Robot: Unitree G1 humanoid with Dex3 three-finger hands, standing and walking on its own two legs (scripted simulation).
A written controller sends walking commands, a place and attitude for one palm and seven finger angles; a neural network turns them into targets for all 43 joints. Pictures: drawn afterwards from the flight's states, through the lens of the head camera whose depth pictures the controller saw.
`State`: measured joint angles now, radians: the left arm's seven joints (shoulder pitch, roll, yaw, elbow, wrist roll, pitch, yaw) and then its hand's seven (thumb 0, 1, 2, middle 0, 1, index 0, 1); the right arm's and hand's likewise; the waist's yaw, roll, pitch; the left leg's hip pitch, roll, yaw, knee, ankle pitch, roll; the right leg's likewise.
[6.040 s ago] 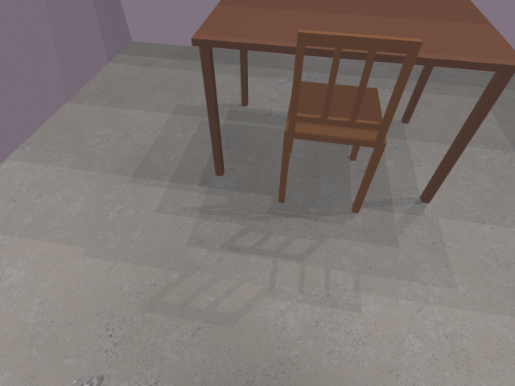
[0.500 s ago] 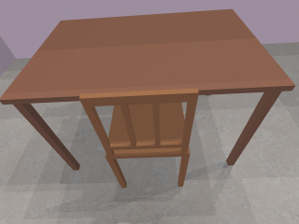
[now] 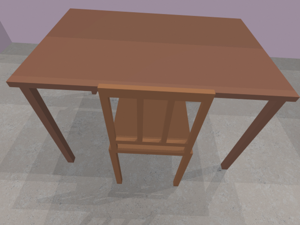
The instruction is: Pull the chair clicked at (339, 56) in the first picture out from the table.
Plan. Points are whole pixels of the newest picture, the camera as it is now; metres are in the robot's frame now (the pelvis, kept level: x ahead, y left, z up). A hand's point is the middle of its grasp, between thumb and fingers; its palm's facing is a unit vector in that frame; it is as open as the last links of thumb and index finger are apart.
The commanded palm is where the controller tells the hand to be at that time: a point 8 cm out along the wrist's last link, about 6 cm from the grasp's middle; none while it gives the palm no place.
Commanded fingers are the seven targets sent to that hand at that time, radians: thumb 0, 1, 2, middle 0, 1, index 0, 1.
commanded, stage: come to a stop and stand still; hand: left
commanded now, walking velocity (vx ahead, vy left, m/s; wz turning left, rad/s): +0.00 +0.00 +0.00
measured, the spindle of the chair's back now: (140, 121) +0.50 +0.09 -0.09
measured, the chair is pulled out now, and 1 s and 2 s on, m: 0.00 0.00 0.00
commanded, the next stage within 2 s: look again from close up in 0.14 s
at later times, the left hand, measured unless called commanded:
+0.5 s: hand out of the picture -0.02 +0.19 -0.18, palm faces +0.02 -0.98 -0.20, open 7.4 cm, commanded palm none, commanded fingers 0.00 0.90 0.90 -0.20 -0.30 -0.20 -0.30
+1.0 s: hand out of the picture -0.09 +0.16 -0.18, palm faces +0.05 -0.99 -0.14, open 7.4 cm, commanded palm none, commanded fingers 0.00 0.90 0.90 -0.20 -0.30 -0.20 -0.30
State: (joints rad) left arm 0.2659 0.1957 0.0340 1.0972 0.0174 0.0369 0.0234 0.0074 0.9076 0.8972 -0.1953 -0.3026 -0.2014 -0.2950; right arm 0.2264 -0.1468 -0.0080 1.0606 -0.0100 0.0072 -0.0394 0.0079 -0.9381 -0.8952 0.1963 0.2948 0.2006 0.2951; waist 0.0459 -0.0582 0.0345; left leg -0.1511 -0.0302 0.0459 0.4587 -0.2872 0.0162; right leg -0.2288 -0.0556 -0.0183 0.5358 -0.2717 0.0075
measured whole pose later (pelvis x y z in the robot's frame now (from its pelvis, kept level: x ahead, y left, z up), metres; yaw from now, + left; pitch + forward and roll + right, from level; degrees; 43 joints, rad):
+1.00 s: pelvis -0.05 +0.01 +0.00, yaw +0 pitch -2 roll +0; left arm 0.38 0.11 -0.01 1.11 0.02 -0.01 0.03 0.01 0.91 0.90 -0.20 -0.30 -0.20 -0.30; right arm 0.34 -0.12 0.00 1.12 0.00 -0.01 -0.01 0.01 -0.91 -0.90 0.19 0.29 0.20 0.29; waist 0.00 -0.01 0.01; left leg -0.22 -0.02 0.04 0.48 -0.23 0.03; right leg -0.26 -0.04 -0.03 0.48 -0.19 0.02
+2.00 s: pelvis -0.04 +0.00 +0.00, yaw +1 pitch -2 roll +0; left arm 0.35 0.10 0.00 1.11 0.02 -0.02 0.03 0.01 0.91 0.90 -0.20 -0.30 -0.20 -0.30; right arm 0.32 -0.10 0.00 1.14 0.00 -0.02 -0.02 0.01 -0.92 -0.90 0.19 0.29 0.20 0.29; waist 0.01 -0.01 0.02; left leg -0.20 -0.01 0.03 0.45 -0.22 0.02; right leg -0.23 -0.03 -0.04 0.45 -0.18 0.01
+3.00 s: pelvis -0.02 +0.01 +0.01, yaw +1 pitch -1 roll +0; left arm 0.35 0.10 0.00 1.12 0.02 -0.02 0.03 0.01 0.91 0.90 -0.19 -0.30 -0.20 -0.30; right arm 0.31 -0.10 0.01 1.15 0.00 -0.02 -0.03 0.01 -0.92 -0.90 0.19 0.29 0.20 0.29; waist 0.02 -0.02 0.03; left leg -0.17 -0.01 0.02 0.43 -0.25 0.02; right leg -0.20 -0.04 -0.05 0.43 -0.21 0.01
